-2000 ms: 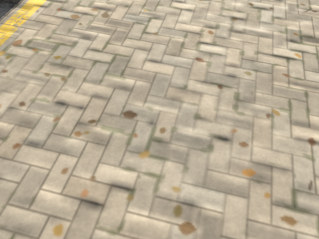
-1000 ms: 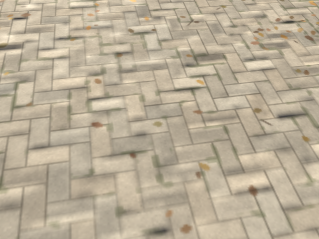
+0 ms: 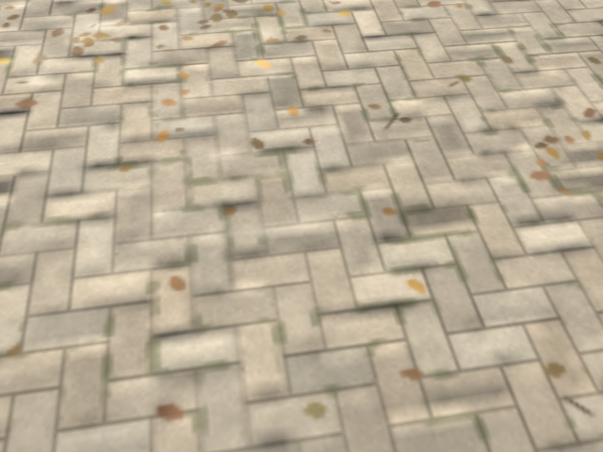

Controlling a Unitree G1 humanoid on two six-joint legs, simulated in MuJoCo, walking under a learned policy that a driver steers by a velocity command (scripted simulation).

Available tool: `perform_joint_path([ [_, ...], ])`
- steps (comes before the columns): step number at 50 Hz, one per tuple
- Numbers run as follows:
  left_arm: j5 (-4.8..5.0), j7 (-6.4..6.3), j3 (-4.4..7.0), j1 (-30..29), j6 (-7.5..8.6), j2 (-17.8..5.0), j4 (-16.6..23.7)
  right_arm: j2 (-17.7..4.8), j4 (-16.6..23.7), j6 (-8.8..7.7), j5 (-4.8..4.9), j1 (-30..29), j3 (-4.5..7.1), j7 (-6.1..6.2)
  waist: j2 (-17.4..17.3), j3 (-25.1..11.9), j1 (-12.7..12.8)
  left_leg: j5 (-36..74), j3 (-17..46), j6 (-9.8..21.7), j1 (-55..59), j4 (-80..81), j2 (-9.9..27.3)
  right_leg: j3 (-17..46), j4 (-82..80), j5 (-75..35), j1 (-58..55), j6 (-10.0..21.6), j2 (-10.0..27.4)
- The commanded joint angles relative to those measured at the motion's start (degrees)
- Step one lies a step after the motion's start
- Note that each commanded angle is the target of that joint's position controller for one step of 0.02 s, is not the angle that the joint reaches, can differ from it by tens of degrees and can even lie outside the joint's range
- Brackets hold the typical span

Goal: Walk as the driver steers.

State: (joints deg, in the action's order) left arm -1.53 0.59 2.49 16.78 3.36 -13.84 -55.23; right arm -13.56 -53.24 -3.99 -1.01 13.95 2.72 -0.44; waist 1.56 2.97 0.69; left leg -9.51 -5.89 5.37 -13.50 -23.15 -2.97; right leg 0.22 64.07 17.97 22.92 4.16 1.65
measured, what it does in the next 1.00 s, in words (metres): walks ahead, turning left: right foot, then left foot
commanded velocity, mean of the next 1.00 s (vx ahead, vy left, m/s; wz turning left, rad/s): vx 0.22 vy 0.00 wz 0.36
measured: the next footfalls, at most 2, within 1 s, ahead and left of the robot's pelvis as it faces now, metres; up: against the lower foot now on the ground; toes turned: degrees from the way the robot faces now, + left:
right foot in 0.36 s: +0.36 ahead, -0.11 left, +0.00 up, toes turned +1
left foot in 0.82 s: +0.25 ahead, +0.09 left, +0.00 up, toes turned +23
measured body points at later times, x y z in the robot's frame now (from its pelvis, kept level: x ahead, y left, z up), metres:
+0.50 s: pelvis +0.22 -0.04 -0.01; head +0.26 -0.05 +0.44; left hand +0.34 +0.22 -0.12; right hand +0.26 -0.30 -0.16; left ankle +0.13 +0.07 -0.66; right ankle +0.32 -0.11 -0.74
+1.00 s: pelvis +0.23 +0.00 +0.00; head +0.25 +0.04 +0.45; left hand +0.21 +0.29 -0.14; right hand +0.45 -0.21 -0.10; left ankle +0.22 +0.08 -0.74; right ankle +0.29 -0.13 -0.67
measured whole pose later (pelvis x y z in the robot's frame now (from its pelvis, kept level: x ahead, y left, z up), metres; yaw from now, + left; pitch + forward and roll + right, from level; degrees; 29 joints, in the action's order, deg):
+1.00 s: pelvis +0.23 +0.00 +0.00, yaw +26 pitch +1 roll -2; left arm -1.5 -1.0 4.2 10.2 -2.5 -15.9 -47.8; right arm -14.7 -45.3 2.3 -0.5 11.8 4.1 0.1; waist 2.2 2.7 0.1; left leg -11.5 1.1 4.3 -15.6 -26.3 -2.8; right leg -1.1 59.2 21.8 29.3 -1.9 1.7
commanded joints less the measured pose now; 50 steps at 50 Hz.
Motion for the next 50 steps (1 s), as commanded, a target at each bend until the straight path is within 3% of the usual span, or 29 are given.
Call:
perform_joint_path([
  [1, -0.66, 0.81, 0.55, 3.85, -1.03, -2.12, 1.37, -4.99, -0.02, -1.73, 0.57, 4.51, 0.84, 0.14, -4.87, -1.70, 1.16, 10.20, 15.17, 7.01, 5.08, 14.69, 15.46, 1.00, -1.58, -3.21, 6.41, -1.18, 3.32],
  [3, -0.66, 1.10, 0.52, -1.00, -1.42, -2.22, 2.86, -5.86, -1.05, -1.93, 0.63, 6.33, 1.03, 0.16, -4.55, 0.18, 0.64, 8.98, 13.52, 7.18, 5.59, 16.77, 14.94, 0.03, -5.30, -7.16, 10.54, -2.22, 4.47],
  [6, -0.31, 1.26, 0.30, -8.48, -1.40, -2.17, 5.23, -5.29, -2.36, -1.72, 0.64, 9.14, 0.74, 0.14, -4.49, 2.09, -0.94, 10.75, 11.09, 6.56, 7.56, 17.82, 13.56, -1.33, -13.69, -12.87, 14.30, -3.43, 5.03],
  [10, 0.03, 1.23, -0.37, -16.37, -1.06, -1.33, 7.74, -5.25, -4.08, -1.63, 0.56, 13.27, 0.54, 0.32, -4.78, 2.83, -3.23, 16.17, 9.99, 6.02, 10.20, 16.55, 12.97, -3.26, -24.31, -17.65, 12.52, -3.68, 3.32],
  [11, 0.00, 1.04, -0.47, -17.34, -0.94, -1.20, 8.05, -5.11, -4.52, -1.47, 0.44, 13.92, 0.42, 0.48, -4.60, 3.25, -3.41, 21.64, 9.81, 5.94, 11.27, 14.78, 12.96, -3.58, -26.31, -17.86, 11.97, -3.69, 2.48],
  [13, 0.16, 0.48, -0.67, -17.49, -0.40, -0.91, 8.12, -5.19, -5.10, -1.01, 0.10, 14.39, 0.31, 0.83, -5.14, 2.58, -3.39, 33.84, 9.11, 5.23, 12.92, 9.63, 12.59, -4.03, -29.26, -17.20, 8.90, -3.31, 0.49],
  [15, 0.36, -0.28, -0.35, -14.97, 0.37, -2.27, 7.64, -6.35, -4.79, -0.70, -0.18, 12.93, 0.64, 1.13, -6.89, 0.77, -2.20, 41.18, 10.20, 3.87, 13.85, 4.08, 12.40, -3.16, -31.40, -14.85, 3.95, -2.32, -1.28],
  [17, 0.05, -1.24, 0.71, -5.06, 1.53, -5.00, 4.53, -7.23, -3.69, -0.49, 0.45, 9.54, 1.07, 1.33, -6.17, -3.35, 2.12, 41.93, 10.91, 1.47, 13.25, -6.92, 9.91, -2.87, -39.03, -18.30, -7.63, -0.72, -2.78],
  [18, -1.11, -1.84, 1.60, 1.79, 2.55, -8.08, 3.03, -6.24, -2.44, -0.66, 1.53, 8.81, 0.88, 1.38, -3.14, -8.30, 4.45, 30.78, 9.87, -0.08, 6.00, -17.71, 7.05, 0.49, -39.72, -33.79, -20.54, 0.67, 2.91],
  [19, -2.35, -2.00, 2.75, 7.02, 2.70, -13.46, 3.69, -0.82, -0.30, -0.52, 3.12, 13.55, -0.15, 1.79, 7.87, -18.80, 3.39, -6.49, 5.86, -1.95, -8.22, -36.17, 0.88, 15.23, -33.34, -63.82, -38.98, 6.14, 22.08],
  [20, 0.44, -1.39, 2.97, 5.42, 1.26, -12.95, 5.14, -2.50, -1.34, 0.78, 3.45, 18.14, 0.56, 2.80, 10.55, -27.62, 2.98, -29.05, 6.63, -2.12, -13.30, -47.92, -3.04, 22.67, -34.36, -70.51, -41.26, 12.40, 28.04],
  [21, 1.26, -1.34, 2.19, 1.53, 0.33, -9.25, 6.42, -5.42, -2.10, 1.92, 1.68, 15.75, 1.80, 2.93, 3.68, -22.27, 1.35, -25.76, 8.95, -2.24, -14.15, -50.36, 0.45, 17.32, -37.38, -60.23, -32.81, 11.34, 24.54],
  [22, 1.09, -1.65, 1.04, -3.61, 0.02, -5.39, 7.31, -4.54, -1.30, 2.46, 0.70, 12.06, 1.98, 2.34, 2.91, -14.38, -0.03, -21.95, 8.39, -2.82, -15.49, -48.88, 2.41, 12.28, -40.59, -50.27, -24.75, 9.55, 21.15],
  [23, 0.82, -2.23, 0.37, -6.03, -0.21, -3.37, 7.49, -3.50, -0.77, 3.03, 0.04, 10.10, 2.13, 1.75, 3.82, -8.44, -1.16, -19.11, 8.00, -3.56, -15.53, -46.74, 4.10, 8.07, -43.75, -43.97, -17.82, 7.97, 18.31],
  [24, 0.84, -2.86, 0.22, -6.75, -0.38, -2.99, 7.37, -3.09, -0.35, 3.93, -0.63, 9.49, 2.32, 1.18, 5.42, -5.81, -2.11, -16.68, 7.73, -4.39, -13.94, -45.01, 5.04, 4.96, -46.11, -38.92, -12.73, 7.18, 16.52],
  [25, 0.52, -3.10, 0.34, -6.76, -0.45, -3.43, 7.33, -2.31, -0.40, 4.88, -0.97, 10.35, 2.31, 0.82, 5.80, -5.41, -2.74, -15.17, 6.54, -4.98, -11.71, -45.63, 4.49, 2.84, -47.11, -37.18, -9.23, 7.32, 15.68],
  [27, 0.17, -3.04, 0.64, -6.89, -0.15, -4.37, 7.55, -1.86, 0.36, 6.15, -0.73, 10.44, 2.51, 0.65, 4.47, -6.49, -3.85, -13.69, 5.87, -5.48, -10.92, -45.04, 4.10, 0.46, -48.08, -34.55, -6.94, 8.73, 15.97],
  [31, -0.19, -2.87, 1.06, -7.77, -0.53, -5.38, 7.84, -2.11, 3.84, 7.70, -0.85, 4.30, 2.23, -0.24, 6.09, -5.41, -3.34, -8.96, 4.70, -5.42, -11.73, -34.04, 6.05, -3.11, -50.18, -18.50, -5.63, 8.21, 15.83],
  [36, -0.34, -2.16, 2.27, -5.96, -2.14, -8.60, 7.84, -3.66, 7.90, 8.16, -0.42, -1.48, 2.01, -1.38, 5.78, -6.28, -0.92, -11.38, 1.58, -4.38, -7.06, -23.15, 5.22, -4.44, -48.22, -10.07, -7.49, 7.39, 18.38],
  [39, 0.03, -1.89, 3.00, -5.99, -3.27, -10.26, 7.95, -3.88, 9.44, 7.56, -0.20, -1.24, 2.06, -1.40, 5.19, -5.97, -1.34, -10.92, 0.41, -2.89, -2.28, -13.47, 4.17, -5.62, -43.51, -6.96, -7.83, 4.33, 19.12],
  [40, -0.06, -1.78, 3.20, -4.99, -3.78, -10.13, 7.59, -4.38, 8.99, 6.94, -0.28, 0.64, 2.20, -1.20, 2.77, -6.01, -2.07, -7.47, 1.36, -2.01, 1.98, -7.29, 3.40, -7.27, -39.41, -5.88, -5.87, 1.58, 17.97],
  [41, -0.29, -1.40, 3.14, -2.24, -4.55, -8.39, 6.99, -7.24, 8.72, 6.01, -0.61, 2.37, 2.83, -0.70, -6.31, -4.87, -2.31, -5.80, 10.77, -0.42, 4.33, 4.07, 8.17, -11.34, -29.17, -0.54, -2.49, -2.55, 13.71],
  [42, 0.42, -1.43, 1.87, -2.58, -5.14, -3.41, 10.74, -16.36, 10.70, 5.61, -0.52, 1.23, 4.77, -0.12, -23.10, -2.29, -1.10, 4.39, 35.57, 6.39, 5.66, 10.37, 24.39, -14.28, -16.42, 18.37, 12.53, -7.75, 2.07],
  [43, -0.33, -2.20, 2.21, -9.01, -6.13, -6.01, 11.62, -16.18, 9.24, 5.65, -0.67, 5.32, 5.38, 0.42, -13.37, -1.11, -5.03, 12.83, 33.02, 11.02, 1.91, 8.78, 24.86, -4.06, -6.81, 17.74, 12.30, -7.42, 1.18],
  [44, 0.60, -2.17, 2.13, -8.25, -6.50, -5.16, 11.67, -13.67, 8.93, 5.67, -0.49, 3.71, 4.65, 0.90, -10.61, -1.61, -2.57, 13.94, 27.67, 10.76, 1.45, 7.10, 21.25, -1.40, -4.00, 13.38, 11.99, -7.09, 1.38],
  [45, 1.14, -2.06, 2.13, -6.81, -6.08, -5.17, 10.86, -11.56, 9.64, 5.83, -0.18, -0.27, 4.02, 1.07, -9.06, -1.07, -0.58, 11.76, 23.22, 8.53, 1.06, 6.93, 17.24, -0.01, -4.60, 7.97, 11.47, -6.46, 1.75],
  [46, 0.52, -2.02, 2.48, -6.12, -5.53, -6.07, 10.42, -10.60, 10.95, 5.91, 0.14, -3.89, 3.72, 1.15, -9.92, -2.33, 0.43, 11.42, 21.17, 7.02, 2.80, 6.41, 14.43, 0.30, -4.54, 4.75, 11.62, -5.83, 1.33],
  [47, -0.38, -1.81, 2.74, -4.77, -5.29, -6.88, 9.61, -9.00, 11.79, 5.85, 0.40, -5.27, 3.26, 1.14, -9.90, -4.11, 0.57, 16.67, 19.86, 7.15, 4.17, 5.44, 13.25, -0.18, -2.76, 3.11, 10.88, -5.72, 0.65],
  [50, 0.08, -1.52, 2.72, -5.22, -5.51, -6.05, 10.37, -9.40, 11.65, 5.32, 0.85, -2.34, 3.31, 0.70, -6.23, -6.92, -0.24, 20.58, 21.19, 8.02, 7.77, 4.24, 13.38, 0.80, -2.93, 2.82, 10.69, -6.38, 0.04],
])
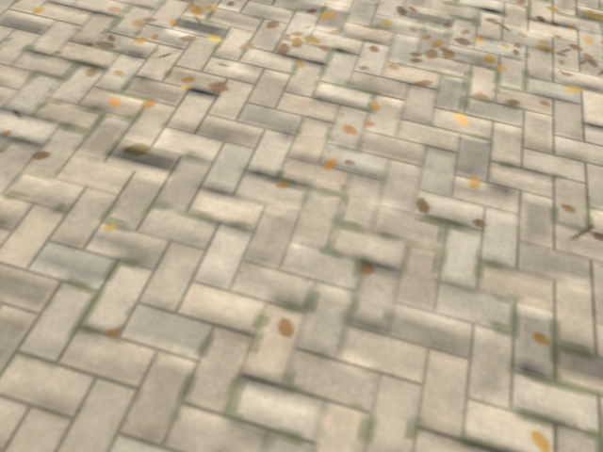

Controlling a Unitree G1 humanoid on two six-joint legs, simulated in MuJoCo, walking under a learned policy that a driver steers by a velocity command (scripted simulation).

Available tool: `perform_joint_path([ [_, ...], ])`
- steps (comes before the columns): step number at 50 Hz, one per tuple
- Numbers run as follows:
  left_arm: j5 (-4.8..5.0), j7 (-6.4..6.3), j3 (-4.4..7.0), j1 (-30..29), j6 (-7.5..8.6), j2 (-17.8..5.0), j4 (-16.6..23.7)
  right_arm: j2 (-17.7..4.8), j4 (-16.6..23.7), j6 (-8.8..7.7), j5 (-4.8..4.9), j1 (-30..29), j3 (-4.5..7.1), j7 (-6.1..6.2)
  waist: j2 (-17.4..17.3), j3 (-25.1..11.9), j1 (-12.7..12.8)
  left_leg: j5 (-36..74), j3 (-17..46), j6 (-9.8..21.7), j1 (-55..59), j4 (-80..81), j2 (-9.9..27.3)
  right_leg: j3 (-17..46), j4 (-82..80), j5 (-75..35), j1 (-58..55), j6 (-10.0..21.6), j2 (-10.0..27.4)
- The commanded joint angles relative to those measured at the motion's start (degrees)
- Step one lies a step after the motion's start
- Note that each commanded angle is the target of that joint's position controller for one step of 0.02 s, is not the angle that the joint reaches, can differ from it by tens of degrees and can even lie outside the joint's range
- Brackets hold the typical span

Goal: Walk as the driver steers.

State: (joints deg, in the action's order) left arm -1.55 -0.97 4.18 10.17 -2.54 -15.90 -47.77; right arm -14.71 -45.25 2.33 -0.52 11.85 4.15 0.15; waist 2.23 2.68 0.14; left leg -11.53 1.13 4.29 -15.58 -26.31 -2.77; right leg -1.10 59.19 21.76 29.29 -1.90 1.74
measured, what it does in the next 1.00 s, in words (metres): steps on the spot: right foot, then left foot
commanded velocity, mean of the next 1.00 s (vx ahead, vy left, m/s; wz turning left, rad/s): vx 0.00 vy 0.00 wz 0.17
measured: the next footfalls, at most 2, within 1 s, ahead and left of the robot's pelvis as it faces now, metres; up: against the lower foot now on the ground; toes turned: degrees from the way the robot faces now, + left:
right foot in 0.30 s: +0.04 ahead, -0.12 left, +0.00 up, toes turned +7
left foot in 0.58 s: -0.01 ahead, +0.09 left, +0.00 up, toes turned +3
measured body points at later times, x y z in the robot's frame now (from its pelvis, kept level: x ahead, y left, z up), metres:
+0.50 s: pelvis -0.01 -0.03 +0.00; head +0.01 -0.05 +0.45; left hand +0.07 +0.23 -0.11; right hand +0.12 -0.28 -0.14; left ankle -0.04 +0.09 -0.72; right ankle +0.00 -0.13 -0.74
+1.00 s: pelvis -0.03 -0.01 +0.00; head -0.02 -0.01 +0.45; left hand -0.03 +0.25 -0.15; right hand +0.05 -0.26 -0.15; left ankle -0.05 +0.09 -0.74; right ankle +0.00 -0.13 -0.74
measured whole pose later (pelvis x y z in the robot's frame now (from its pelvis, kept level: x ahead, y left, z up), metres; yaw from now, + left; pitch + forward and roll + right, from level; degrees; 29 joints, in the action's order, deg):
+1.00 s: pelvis -0.03 -0.01 +0.00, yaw +7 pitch -2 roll +0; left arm -0.7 -1.2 1.1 13.3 -0.7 -13.0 -61.1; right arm -12.4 -62.5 0.2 -0.5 12.1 0.3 1.9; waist 0.3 2.1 0.7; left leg -11.9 3.1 1.5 -6.4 -20.5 -2.7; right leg 0.3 20.8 9.9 8.8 0.1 -0.1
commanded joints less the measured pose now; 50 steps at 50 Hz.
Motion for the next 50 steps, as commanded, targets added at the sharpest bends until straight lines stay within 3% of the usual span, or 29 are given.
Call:
perform_joint_path([
  [1, 0.28, -0.08, 0.87, 0.66, 0.20, -3.60, 3.40, -8.74, 3.49, -1.07, 0.28, 0.71, 2.03, 0.14, -7.06, -6.22, -0.18, 21.24, 15.20, 9.33, 10.64, 7.44, 13.25, 2.40, 0.20, -0.74, 4.85, -0.60, -0.09],
  [9, 1.04, -0.84, 0.05, -0.14, 0.10, -3.25, 4.87, -9.17, 3.21, -0.81, -0.91, 1.62, 1.74, 0.06, -9.11, -6.10, -2.00, 17.56, 19.10, 9.77, 7.73, 6.87, 13.29, 2.01, -13.70, 2.56, -4.84, 0.75, -1.73],
  [12, 1.49, -1.07, -0.14, 1.91, 0.47, -3.18, 4.64, -9.07, 2.77, -0.51, -0.96, -0.07, 1.37, -0.02, -9.31, -6.02, -1.16, 18.79, 20.43, 8.38, 5.45, 5.73, 12.85, 1.20, -21.35, 2.23, -11.47, 2.15, -2.91],
  [14, 1.33, -1.26, -0.59, 5.62, 1.12, -1.92, 3.41, -8.41, 2.43, -0.17, -0.17, -2.02, 0.86, 0.27, -7.77, -5.64, 1.52, 15.83, 19.69, 5.22, 1.88, 3.44, 10.72, 0.39, -36.12, -6.97, -20.17, 3.38, -3.24],
  [15, 0.51, -1.53, -0.53, 5.44, 1.78, -3.45, 3.59, -6.59, 2.44, -0.32, 0.04, -1.24, 0.24, 0.43, -3.97, -5.39, 0.95, 8.82, 18.53, 1.98, -1.84, 1.44, 8.24, 5.81, -42.55, -9.88, -24.38, 4.36, 1.41],
  [16, -0.66, -1.71, -0.48, 4.76, 2.41, -6.67, 4.59, -2.56, 2.55, -0.63, -0.02, 1.47, -0.87, 0.48, 6.71, -7.04, -0.98, -5.25, 12.16, -0.84, -5.70, -7.21, 2.05, 19.48, -47.84, -11.77, -28.01, 6.75, 14.44],
  [17, -0.21, -1.15, -0.23, 0.23, 2.34, -8.96, 5.32, -5.35, 2.50, -0.22, 0.01, -0.17, -0.11, 0.78, 10.80, -2.83, -0.99, -17.54, 5.14, -1.94, -4.56, -10.65, -3.64, 24.29, -47.29, -18.99, -16.19, 13.56, 19.74],
  [18, -0.08, -0.73, -0.80, -0.99, 2.68, -6.25, 5.48, -6.90, 1.63, 0.06, -0.44, -0.41, 0.29, 0.67, 7.04, -1.53, -1.12, -17.68, 6.32, -2.42, -1.68, -16.75, -1.68, 22.29, -47.47, -20.54, -13.58, 15.50, 18.38],
  [19, 0.41, -0.56, -1.46, -2.90, 2.97, -4.30, 5.32, -6.39, 0.60, 0.11, -0.11, 0.09, 0.37, 0.32, 5.59, -0.85, -2.06, -15.27, 6.23, -2.79, -1.29, -18.48, -1.49, 18.25, -46.82, -21.00, -13.69, 14.55, 15.24],
  [20, 0.36, -0.61, -1.59, -3.89, 2.93, -4.04, 5.20, -6.02, -0.43, 0.13, 0.05, 1.00, 0.38, 0.16, 5.36, -0.58, -2.55, -13.60, 5.57, -3.46, -1.05, -19.29, -1.52, 14.21, -45.61, -23.20, -14.61, 12.95, 12.03],
  [22, 0.71, -0.92, -1.60, -2.69, 3.10, -4.45, 4.06, -4.80, -1.73, 0.12, -0.42, 1.77, -0.10, -0.06, 6.46, -1.99, -2.07, -12.63, 3.80, -4.67, -1.66, -15.76, -0.74, 10.43, -42.47, -31.31, -20.33, 11.71, 9.24],
  [26, 0.73, -0.71, -1.36, 0.96, 2.66, -5.28, 1.21, -3.15, -3.52, -0.03, 0.50, 0.15, -1.09, 0.88, 6.03, -4.32, 0.05, -7.90, 0.46, -5.28, 2.69, -0.81, 0.22, 10.35, -37.98, -37.53, -25.96, 11.37, 8.82],
  [28, 0.83, -0.67, -1.18, 0.97, 2.47, -5.33, 0.32, -4.07, -4.93, -0.50, 0.05, 0.81, -1.24, 1.40, 4.55, -4.38, -0.53, 5.30, 2.85, -4.63, 10.14, 9.40, 2.37, 10.47, -37.49, -33.07, -22.67, 8.04, 7.74],
  [29, 0.87, -0.45, -1.28, 1.47, 2.68, -4.78, 0.38, -6.21, -5.22, -1.00, -0.64, 0.87, -0.98, 1.63, 2.19, -5.47, 0.27, 10.78, 6.63, -4.12, 13.95, 8.09, 5.88, 10.25, -37.57, -27.67, -19.85, 6.25, 6.74],
  [30, 1.34, -0.14, -1.29, 2.96, 2.76, -3.92, 0.06, -8.32, -6.21, -1.18, -0.22, -0.57, -0.55, 1.55, -3.31, -3.76, 2.64, 14.16, 7.78, -2.53, 11.14, 4.88, 7.29, 7.56, -39.93, -20.70, -19.33, 5.26, 3.34],
  [31, 1.26, -0.27, -1.45, 1.64, 2.56, -3.75, -1.20, -5.98, -6.81, -1.43, 0.13, -0.93, -1.03, 1.17, -3.89, -3.05, 1.03, 10.67, 7.98, -1.90, 8.09, 5.62, 7.30, 6.42, -40.50, -15.89, -21.60, 4.65, 2.35],
  [32, 1.09, -0.41, -1.37, 0.55, 2.30, -3.73, -1.84, -4.74, -7.47, -1.71, 0.00, -0.86, -1.47, 1.11, -4.13, -1.59, 0.44, 8.13, 8.11, -2.06, 6.29, 6.91, 7.15, 6.26, -40.11, -14.75, -22.33, 4.35, 2.24],
  [35, 0.78, -0.20, -1.27, 0.44, 2.10, -3.80, -3.53, -5.19, -9.89, -2.06, -0.09, -0.20, -1.74, 1.69, -5.53, -0.86, 0.54, 5.89, 8.37, -2.21, 5.44, 9.01, 6.80, 6.45, -39.97, -16.17, -23.05, 4.62, 2.90],
  [50, 0.85, -0.45, -2.52, 3.84, 2.38, -2.17, -12.37, -3.96, -16.44, -2.54, 0.05, 1.45, -2.95, 1.94, -2.48, 0.52, 0.31, 0.44, 8.43, -1.06, 4.95, 11.14, 6.85, 6.37, -41.47, -12.95, -20.78, 3.39, 2.82],
])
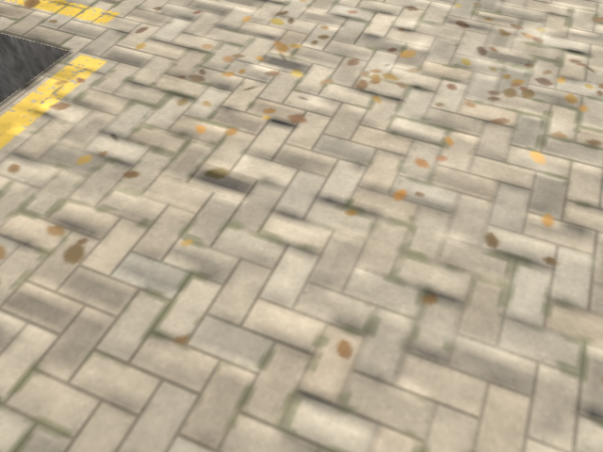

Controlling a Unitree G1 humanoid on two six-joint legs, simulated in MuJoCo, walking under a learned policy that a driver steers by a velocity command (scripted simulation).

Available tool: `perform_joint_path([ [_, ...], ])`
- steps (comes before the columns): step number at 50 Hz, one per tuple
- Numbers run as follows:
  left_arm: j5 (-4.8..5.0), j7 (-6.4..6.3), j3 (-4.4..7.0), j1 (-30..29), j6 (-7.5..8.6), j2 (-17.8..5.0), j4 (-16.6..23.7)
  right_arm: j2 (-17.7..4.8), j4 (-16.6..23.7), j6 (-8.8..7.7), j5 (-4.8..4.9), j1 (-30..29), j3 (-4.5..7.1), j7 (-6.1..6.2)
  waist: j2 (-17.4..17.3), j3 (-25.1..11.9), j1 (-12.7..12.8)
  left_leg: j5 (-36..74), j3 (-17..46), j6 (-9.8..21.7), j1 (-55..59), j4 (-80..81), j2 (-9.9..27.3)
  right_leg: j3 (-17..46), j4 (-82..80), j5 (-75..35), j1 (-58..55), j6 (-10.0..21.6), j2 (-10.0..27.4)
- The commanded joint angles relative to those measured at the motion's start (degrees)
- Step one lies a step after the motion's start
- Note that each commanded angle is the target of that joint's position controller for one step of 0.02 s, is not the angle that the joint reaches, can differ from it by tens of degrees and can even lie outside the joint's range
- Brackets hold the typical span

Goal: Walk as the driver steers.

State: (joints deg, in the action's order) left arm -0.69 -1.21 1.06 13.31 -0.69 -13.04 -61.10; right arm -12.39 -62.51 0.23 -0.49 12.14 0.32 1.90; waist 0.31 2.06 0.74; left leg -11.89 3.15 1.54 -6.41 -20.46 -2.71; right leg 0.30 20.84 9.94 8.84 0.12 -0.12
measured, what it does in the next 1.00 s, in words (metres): walks ahead: left foot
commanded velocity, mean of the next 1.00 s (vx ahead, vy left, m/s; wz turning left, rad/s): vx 0.24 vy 0.00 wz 0.00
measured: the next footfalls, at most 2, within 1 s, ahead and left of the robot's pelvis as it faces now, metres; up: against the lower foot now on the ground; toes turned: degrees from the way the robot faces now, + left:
left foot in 0.76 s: +0.40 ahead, +0.03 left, +0.00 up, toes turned +3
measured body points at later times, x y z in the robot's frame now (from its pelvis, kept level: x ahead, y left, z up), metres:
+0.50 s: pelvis +0.10 -0.04 +0.00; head +0.10 -0.06 +0.45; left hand +0.03 +0.20 -0.14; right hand +0.16 -0.29 -0.16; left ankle +0.09 +0.09 -0.68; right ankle +0.03 -0.11 -0.75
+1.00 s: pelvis +0.30 -0.02 -0.01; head +0.33 -0.01 +0.44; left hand +0.33 +0.21 -0.17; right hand +0.33 -0.25 -0.16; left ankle +0.36 +0.03 -0.75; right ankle +0.29 -0.16 -0.70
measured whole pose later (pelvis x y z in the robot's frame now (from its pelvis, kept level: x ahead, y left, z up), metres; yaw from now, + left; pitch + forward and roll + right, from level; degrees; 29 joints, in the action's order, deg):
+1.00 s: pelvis +0.30 -0.02 -0.01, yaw -1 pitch -1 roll +0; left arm -1.7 -1.6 1.0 13.5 0.2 -9.6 -60.3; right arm -9.9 -60.7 -3.8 -1.1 13.8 0.1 1.0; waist 1.2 5.1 0.2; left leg -6.6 -6.7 7.0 -15.4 -22.5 -4.3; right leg 1.6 51.3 24.1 22.2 1.0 1.5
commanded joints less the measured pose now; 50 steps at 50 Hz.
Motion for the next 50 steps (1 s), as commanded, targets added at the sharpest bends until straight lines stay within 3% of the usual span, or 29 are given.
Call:
perform_joint_path([
  [1, 0.00, -0.24, 0.50, 1.00, 0.55, -4.91, 0.58, -6.09, 0.53, -0.45, 0.03, 1.35, 0.80, 0.19, -0.54, 1.15, -0.29, 0.90, 6.34, 1.70, -4.22, 5.24, 6.75, 4.98, -3.08, -1.14, -0.22, 1.36, 4.70],
  [3, 0.00, -0.32, 0.32, 1.57, 0.59, -4.66, -0.13, -5.72, -0.02, -0.48, 0.04, 1.74, 0.65, 0.20, -0.53, 1.17, -0.29, 1.16, 6.18, 1.72, -4.25, 5.11, 6.65, 4.99, -2.98, -1.21, -0.03, 1.34, 4.74],
  [5, -0.20, -0.29, 0.44, 2.51, 0.40, -4.85, -0.51, -6.74, -0.44, -0.18, -0.01, 2.91, 1.05, 0.21, -1.82, 0.32, -0.47, -11.78, 6.63, 2.75, -4.86, 5.76, 5.69, 3.33, -0.82, 9.41, 0.78, 1.74, 2.53],
  [7, -0.72, 0.02, 0.71, 1.80, 0.03, -5.09, 0.38, -8.32, -0.20, 0.52, -0.21, 4.40, 1.93, 0.01, -3.68, 3.51, -1.33, -29.64, 9.66, 5.58, -7.22, 6.69, 6.34, 1.75, 4.04, 22.69, 7.47, 3.03, -0.08],
  [10, -1.74, 0.81, -0.05, -0.49, 0.90, -1.41, 2.57, -9.15, -0.91, 0.43, -0.44, 8.38, 2.99, -0.06, -9.77, 6.90, -2.96, -35.39, 22.23, 11.04, -5.43, 13.33, 16.03, -2.92, 17.21, 14.18, 15.29, 2.77, -0.80],
  [11, -1.63, 0.99, 0.18, -0.60, 1.49, -2.16, 3.06, -8.88, -0.65, 0.11, -0.61, 8.04, 3.14, -0.17, -9.02, 6.54, -2.60, -32.28, 23.23, 11.90, -5.47, 14.21, 17.48, -2.26, 19.73, 13.51, 15.91, 3.02, 0.53],
  [14, -0.90, 1.69, 0.62, 3.18, 3.05, -2.26, 3.03, -8.90, 0.93, -0.90, -0.31, 3.69, 3.60, -0.53, -7.36, 5.07, 1.00, -25.41, 16.65, 10.40, -8.58, 11.22, 14.65, -2.98, 13.19, 13.49, 8.51, 4.33, 0.72],
  [16, -0.48, 1.19, 0.98, 13.14, 3.64, -1.49, -0.62, -7.80, 2.50, -1.22, -0.07, -0.31, 3.66, -0.78, -3.98, 5.32, 5.57, -24.29, 9.87, 7.88, -20.20, 2.40, 9.02, -4.10, 2.08, 9.72, -8.70, 4.80, -1.95],
  [17, -1.16, 0.51, 1.72, 18.76, 4.16, -4.55, -1.79, -4.52, 3.84, -1.81, -0.36, -1.45, 2.83, -1.06, 5.80, 4.16, 7.31, -20.73, 3.38, 5.75, -27.44, -11.86, 4.02, 9.64, -6.18, 19.10, -15.82, 5.70, 7.25],
  [18, -0.74, 0.50, 3.17, 24.60, 4.25, -10.67, -2.88, -1.01, 6.15, -2.49, -0.36, -2.62, 1.88, -1.60, 16.99, 2.79, 7.91, -19.19, -4.91, 4.01, -37.06, -27.04, -2.16, 32.98, -16.45, 35.50, -19.14, 9.72, 19.76],
  [19, -0.75, 0.45, 3.09, 21.86, 3.77, -9.75, -3.06, -5.35, 6.66, -2.79, -2.09, -2.92, 2.72, -2.04, 10.02, 6.78, 4.92, -16.91, -1.91, 4.64, -38.29, -35.76, 1.42, 37.28, -17.25, 39.37, -12.45, 12.47, 22.71],
  [20, -0.73, 0.75, 2.43, 15.99, 4.17, -7.12, -0.82, -5.23, 6.41, -3.18, -2.00, -2.94, 2.77, -2.78, 4.69, 9.27, 1.89, -11.07, -0.72, 4.79, -38.09, -38.94, 4.04, 32.60, -16.69, 35.23, -8.36, 12.17, 20.50],
  [21, -0.61, 0.97, 2.13, 12.80, 4.86, -5.86, 0.46, -4.18, 5.55, -3.63, -1.55, -1.62, 2.52, -3.38, 3.11, 8.65, 0.35, -6.68, -0.78, 4.26, -36.54, -39.29, 5.40, 26.58, -16.74, 27.51, -7.41, 10.95, 17.49],
  [24, -0.26, 0.73, 1.22, 13.99, 6.38, -3.15, 0.08, -3.93, 5.00, -3.59, -1.94, -1.34, 2.67, -4.22, 3.44, 4.90, -0.34, 0.32, -3.66, 2.25, -34.60, -38.70, 6.29, 13.90, -15.39, 4.17, -10.56, 9.00, 12.13],
  [29, -0.26, 0.45, 0.36, 19.90, 6.67, -2.23, -1.91, -2.26, 9.65, -2.65, -1.45, -11.77, 1.90, -4.06, 4.62, 5.04, 1.60, 3.30, -8.18, 0.11, -37.18, -32.18, 5.03, 6.33, -12.57, -21.39, -11.72, 9.52, 10.22],
  [32, -0.47, -0.01, -0.30, 19.49, 6.44, -1.77, -2.19, 0.14, 11.39, -2.88, -0.72, -15.96, 0.57, -3.62, 5.35, 6.34, 1.99, 6.22, -11.72, 0.34, -28.21, -19.21, 1.97, 1.23, -9.33, -39.09, -7.44, 7.93, 7.91],
  [34, -0.55, -0.20, -0.31, 19.65, 6.42, -2.83, -2.74, -0.77, 10.96, -3.10, -0.30, -13.62, 0.51, -2.86, 7.10, 4.14, 1.25, 8.09, -12.67, 1.81, -20.17, -14.93, -0.50, 0.62, -5.12, -49.89, -7.39, 6.79, 8.17],
  [36, -0.19, -0.53, -0.10, 17.10, 6.66, -4.02, -2.43, -3.61, 7.87, -3.65, -0.16, -3.63, 1.45, -1.86, 8.04, -0.65, -3.03, 9.75, -10.84, 4.19, -10.29, -12.14, -2.45, 1.47, 3.95, -56.74, -8.93, 5.52, 8.66],
  [37, 0.44, -0.52, 0.06, 14.92, 6.60, -4.68, -2.11, -4.80, 5.64, -4.30, -0.45, 3.48, 2.06, -1.46, 7.43, -3.38, -6.66, 15.12, -9.54, 5.36, -3.41, -6.64, -1.60, 1.06, 11.91, -53.32, -8.64, 4.87, 8.26],
  [38, 1.18, -0.35, -0.03, 14.28, 6.71, -4.32, -1.68, -6.91, 3.74, -5.08, -1.63, 9.63, 2.75, -1.06, 5.58, -6.63, -8.98, 24.66, -6.27, 6.36, 6.78, -3.96, 2.94, 0.48, 21.76, -41.02, -3.16, 4.11, 6.33],
  [39, 1.70, -0.57, -0.60, 18.16, 6.46, -0.69, -0.54, -11.95, 2.69, -5.47, -2.92, 15.56, 3.78, -1.10, -5.24, -14.55, -7.59, 57.39, 7.96, 10.57, 21.16, -11.69, 19.56, -2.98, 41.12, 0.38, 7.76, 2.98, 0.54],
  [40, 4.04, -0.92, -0.32, 27.34, 5.25, 1.19, -2.91, -11.56, 2.86, -4.81, -0.72, 15.57, 3.82, -1.77, -10.07, -25.40, -4.13, 69.99, 23.06, 20.73, 28.02, -10.00, 29.24, 1.64, 56.28, 27.21, 14.54, 2.37, -5.26],
  [41, 1.49, -1.04, 0.45, 24.06, 4.22, -1.99, -3.21, -9.12, 5.03, -4.15, 1.30, 8.33, 3.57, -2.02, -2.50, -19.96, -2.79, 53.51, 19.46, 20.43, 17.04, -4.77, 26.02, 4.40, 56.63, 21.67, 14.48, 2.34, -2.00],
  [42, -0.25, -0.66, 0.52, 17.55, 3.89, -1.13, -1.61, -5.17, 6.26, -4.00, 1.25, 1.57, 2.39, -1.75, -2.74, -9.73, -1.80, 41.26, 14.99, 18.77, 6.94, -0.19, 22.86, 3.22, 54.43, 18.55, 16.60, 2.08, -0.57],
  [43, -1.21, -0.36, 0.70, 14.51, 3.56, -0.58, -0.93, -2.23, 6.22, -4.07, 0.74, -0.48, 1.44, -1.37, -1.22, -4.59, -0.50, 36.92, 11.05, 16.51, -0.34, 3.09, 20.21, 3.13, 50.44, 16.27, 15.46, 1.82, 1.08],
  [44, -1.75, -0.06, 0.86, 13.19, 2.79, -0.31, -0.61, -1.03, 5.76, -4.22, 0.54, -0.43, 0.92, -0.81, -1.55, -2.50, 0.48, 35.92, 7.20, 14.81, -5.39, 4.85, 17.93, 3.24, 46.12, 15.00, 12.56, 1.55, 2.26],
  [46, -1.51, 0.16, 0.33, 15.59, 1.14, 2.48, -1.95, -0.35, 4.50, -4.66, -0.27, 0.76, 0.27, -0.60, -2.13, -3.14, 2.50, 37.00, 2.34, 12.51, -11.25, 5.42, 15.21, 1.91, 39.57, 13.59, 5.12, 1.05, 1.80],
  [48, -1.03, -0.28, -0.04, 15.29, -0.01, 3.38, -2.29, -2.06, 4.16, -5.03, -0.80, 1.20, 0.23, -0.82, -3.51, -3.81, 3.34, 33.65, 0.36, 11.56, -12.15, 5.59, 14.00, 0.75, 31.60, 13.93, 3.27, 0.66, 1.48],
  [50, -1.02, -0.87, -0.07, 11.76, -0.86, 2.30, -1.79, -3.36, 3.94, -4.61, -1.05, 2.43, 0.30, -0.83, -4.89, -3.78, 2.10, 21.83, 1.20, 10.78, -11.66, 6.55, 13.57, -0.07, 24.45, 13.34, 3.47, 0.65, 1.39],
])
